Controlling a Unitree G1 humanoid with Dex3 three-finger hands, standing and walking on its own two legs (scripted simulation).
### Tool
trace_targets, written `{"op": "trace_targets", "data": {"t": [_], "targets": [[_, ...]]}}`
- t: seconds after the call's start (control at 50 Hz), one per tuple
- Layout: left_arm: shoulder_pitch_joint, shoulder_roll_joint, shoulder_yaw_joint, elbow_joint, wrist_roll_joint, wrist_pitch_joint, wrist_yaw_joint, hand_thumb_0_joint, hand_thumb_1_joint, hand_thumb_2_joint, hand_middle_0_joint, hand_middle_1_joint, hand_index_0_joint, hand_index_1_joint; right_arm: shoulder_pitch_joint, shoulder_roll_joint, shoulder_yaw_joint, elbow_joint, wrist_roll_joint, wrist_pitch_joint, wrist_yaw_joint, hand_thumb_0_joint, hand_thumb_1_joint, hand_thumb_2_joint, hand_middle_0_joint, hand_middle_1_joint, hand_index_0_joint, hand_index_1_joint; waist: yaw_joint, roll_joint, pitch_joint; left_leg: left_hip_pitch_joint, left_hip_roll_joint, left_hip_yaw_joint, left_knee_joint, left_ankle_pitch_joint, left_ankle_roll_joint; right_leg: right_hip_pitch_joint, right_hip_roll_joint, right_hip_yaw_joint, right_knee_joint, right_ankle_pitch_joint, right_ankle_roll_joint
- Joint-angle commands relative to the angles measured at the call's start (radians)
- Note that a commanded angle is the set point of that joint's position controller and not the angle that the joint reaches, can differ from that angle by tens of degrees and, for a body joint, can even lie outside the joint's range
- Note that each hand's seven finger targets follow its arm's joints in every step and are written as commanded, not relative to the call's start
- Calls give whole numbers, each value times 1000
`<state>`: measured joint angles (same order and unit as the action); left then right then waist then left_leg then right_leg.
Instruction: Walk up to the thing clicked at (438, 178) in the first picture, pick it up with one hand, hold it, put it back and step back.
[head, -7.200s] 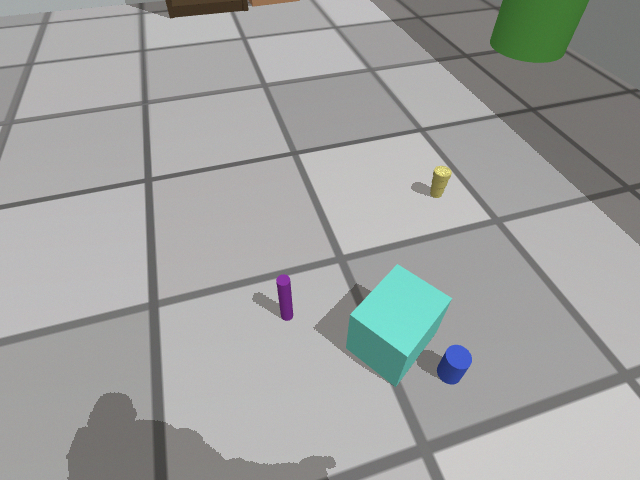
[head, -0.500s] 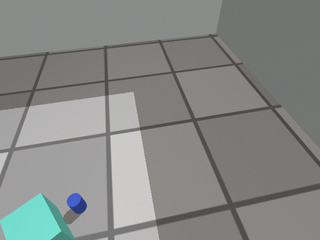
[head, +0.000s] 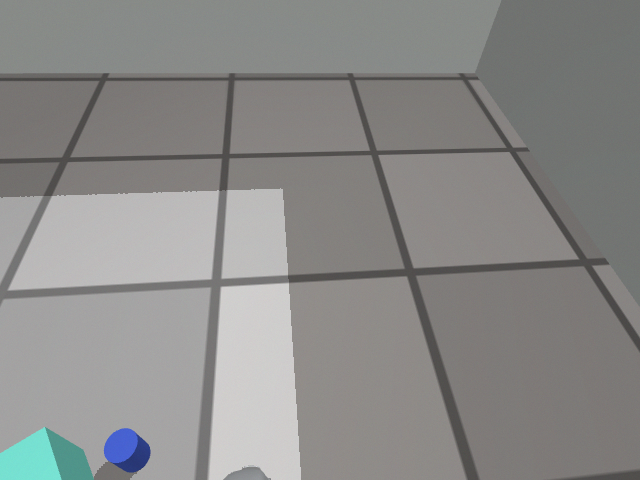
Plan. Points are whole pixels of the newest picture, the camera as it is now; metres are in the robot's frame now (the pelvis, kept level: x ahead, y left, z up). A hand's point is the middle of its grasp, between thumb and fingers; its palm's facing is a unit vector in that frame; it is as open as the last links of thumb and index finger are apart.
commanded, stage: walk up
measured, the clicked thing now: out of the picture +0.55 +1.30 -0.68
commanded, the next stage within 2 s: none
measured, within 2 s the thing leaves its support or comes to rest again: neither
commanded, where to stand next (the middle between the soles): +1.00 +0.00 m, yaw -1 degrees
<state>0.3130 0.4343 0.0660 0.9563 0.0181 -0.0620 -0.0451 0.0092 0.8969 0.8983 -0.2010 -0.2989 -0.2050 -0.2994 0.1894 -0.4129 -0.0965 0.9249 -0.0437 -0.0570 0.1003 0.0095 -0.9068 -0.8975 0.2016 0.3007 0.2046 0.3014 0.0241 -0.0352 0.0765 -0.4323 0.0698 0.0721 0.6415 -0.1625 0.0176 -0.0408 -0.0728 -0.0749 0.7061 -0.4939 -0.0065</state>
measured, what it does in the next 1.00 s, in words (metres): walks ahead: right foot, then left foot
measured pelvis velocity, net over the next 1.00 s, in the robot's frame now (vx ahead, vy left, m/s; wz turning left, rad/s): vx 0.48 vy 0.02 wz -0.03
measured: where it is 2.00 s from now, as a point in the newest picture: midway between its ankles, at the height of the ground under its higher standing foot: (321, 273)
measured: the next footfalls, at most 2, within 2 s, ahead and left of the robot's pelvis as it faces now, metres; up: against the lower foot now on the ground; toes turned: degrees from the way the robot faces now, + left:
right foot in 0.38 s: +0.35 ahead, -0.16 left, +0.00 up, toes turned -7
left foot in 0.78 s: +0.56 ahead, +0.11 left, +0.00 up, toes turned +5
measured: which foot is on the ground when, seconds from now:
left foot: down 0.00-0.40, up 0.42-0.76, down 0.78-1.00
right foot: up 0.00-0.36, down 0.38-0.82, up 0.84-1.00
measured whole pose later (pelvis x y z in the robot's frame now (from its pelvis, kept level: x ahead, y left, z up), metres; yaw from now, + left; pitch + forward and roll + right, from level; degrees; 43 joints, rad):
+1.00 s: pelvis +0.48 +0.02 +0.02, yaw -2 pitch -3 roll -1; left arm 0.31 0.45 0.04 0.92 0.00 -0.06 -0.05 0.01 0.90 0.90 -0.20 -0.30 -0.20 -0.30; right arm 0.27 -0.38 -0.05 0.85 -0.01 -0.09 0.06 0.01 -0.91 -0.90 0.20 0.30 0.21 0.30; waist 0.00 -0.07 0.07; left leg -0.24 0.03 0.12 0.51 -0.23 0.05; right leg -0.48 -0.07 0.02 1.03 -0.30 -0.02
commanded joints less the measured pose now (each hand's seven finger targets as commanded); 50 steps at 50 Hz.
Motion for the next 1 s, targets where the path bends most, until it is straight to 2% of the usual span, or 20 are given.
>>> {"op": "trace_targets", "data": {"t": [0.0,0.02,0.08,0.16,0.24,0.28,0.34,0.36,0.38,0.4,0.46,0.5,0.68,0.72,0.76,0.78,0.8,0.82,0.9,0.98], "targets": [[-69,247,28,-121,-25,-33,24,0,900,900,-200,-300,-200,-300,205,-353,-102,-56,52,-27,-51,0,-900,-900,200,300,200,300,-129,155,-184,567,340,-629,-403,-338,244,-635,68,215,587,38,-60],[-25,228,26,-103,-35,-34,21,0,900,900,-200,-300,-200,-300,147,-316,-77,-82,48,-28,-59,0,-900,-900,200,300,200,300,-82,140,-130,492,303,-469,-372,-227,209,-616,28,212,537,108,-53],[18,198,29,-68,-26,-22,0,0,900,900,-200,-300,-200,-300,90,-243,-44,-102,48,-42,-61,0,-900,-900,200,300,200,300,-33,155,-45,280,233,-232,-400,-36,179,-498,-20,171,378,169,-22],[-67,174,26,-107,-10,-14,-30,0,900,900,-200,-300,-200,-300,86,-267,-46,-132,35,-54,-55,0,-900,-900,200,300,200,300,-50,172,-1,273,235,-147,-436,-84,231,-518,-51,85,118,207,13],[-126,167,40,-114,-6,-20,-45,0,900,900,-200,-300,-200,-300,72,-268,-44,-146,41,-56,-47,0,-900,-900,200,300,200,300,-41,167,-8,206,193,-92,-416,-182,178,-379,-27,39,-59,378,-12],[-115,170,49,-100,-5,-21,-44,0,900,900,-200,-300,-200,-300,59,-272,-44,-151,44,-50,-48,0,-900,-900,200,300,200,300,-23,154,-21,155,198,-82,-358,-152,164,-267,-6,7,-74,394,-17],[50,213,78,-53,-3,-33,-25,0,900,900,-200,-300,-200,-300,79,-219,-21,-154,35,-41,-54,0,-900,-900,200,300,200,300,74,-19,-114,66,109,2,7,11,107,35,49,-12,-130,277,-46],[149,286,105,-46,3,-43,-10,0,900,900,-200,-300,-200,-300,133,-157,3,-159,39,-43,-54,0,-900,-900,200,300,200,300,117,-226,-160,-72,11,60,337,-42,62,162,-96,236,-267,42,-91],[169,362,109,-77,-6,-53,1,0,900,900,-200,-300,-200,-300,163,-142,14,-172,47,-40,-56,0,-900,-900,200,300,200,300,94,-285,-165,-257,-95,5,532,-350,21,226,-356,718,-459,-10,-200],[122,360,99,-86,-22,-47,4,0,900,900,-200,-300,-200,-300,86,-243,-13,-153,40,-30,-68,0,-900,-900,200,300,200,300,98,-129,-116,-270,-44,-106,616,-356,22,117,-384,774,-483,-7,-262],[-18,273,76,-119,-26,-46,14,0,900,900,-200,-300,-200,-300,120,-223,-8,-103,57,-26,-63,0,-900,-900,200,300,200,300,16,-91,-47,-205,28,-151,505,-202,26,-31,-244,396,-445,204,-219],[-49,242,63,-130,-23,-51,12,0,900,900,-200,-300,-200,-300,162,-215,-15,-76,44,-15,-48,0,-900,-900,200,300,200,300,-18,-118,-8,-119,39,-131,405,-151,4,-157,-195,258,-471,256,-205],[-17,268,70,-157,-10,-56,5,0,900,900,-200,-300,-200,-300,-12,-172,-24,-131,26,-19,-9,0,-900,-900,200,300,200,300,18,-83,-11,9,29,-17,-28,15,-6,-165,-183,121,-433,222,-190],[-36,273,67,-158,-9,-47,5,0,900,900,-200,-300,-200,-300,38,-177,-30,-115,25,-25,-11,0,-900,-900,200,300,200,300,-29,-44,-45,150,2,15,-84,15,8,-199,-181,94,-343,285,-172],[1,205,34,-160,-5,-42,10,0,900,900,-200,-300,-200,-300,222,-245,-60,-55,19,-34,-31,0,-900,-900,200,300,200,300,-119,136,-145,469,-33,1,-104,-92,50,-339,-86,-1,24,440,-123],[39,122,9,-173,-14,-39,11,0,900,900,-200,-300,-200,-300,338,-337,-88,-48,4,-40,-48,0,-900,-900,200,300,200,300,-163,374,-204,596,190,-355,-238,-287,124,-527,18,-40,360,260,-59],[53,171,25,-165,-25,-32,21,0,900,900,-200,-300,-200,-300,298,-384,-92,-89,33,-43,-53,0,-900,-900,200,300,200,300,-137,341,-198,580,364,-754,-420,-378,197,-652,120,63,475,-34,-48],[14,244,31,-148,-17,-27,31,0,900,900,-200,-300,-200,-300,240,-366,-92,-97,58,-38,-54,0,-900,-900,200,300,200,300,-117,184,-160,505,369,-704,-404,-366,237,-657,53,153,544,2,-56],[95,207,27,-79,-29,-17,12,0,900,900,-200,-300,-200,-300,109,-251,-36,-124,53,-46,-65,0,-900,-900,200,300,200,300,-22,187,-41,285,223,-253,-387,-45,165,-543,-37,144,385,182,-31],[34,178,28,-92,-15,-4,-12,0,900,900,-200,-300,-200,-300,113,-256,-38,-141,40,-57,-63,0,-900,-900,200,300,200,300,-32,196,-2,264,199,-163,-430,-52,195,-527,-46,104,214,247,11]]}}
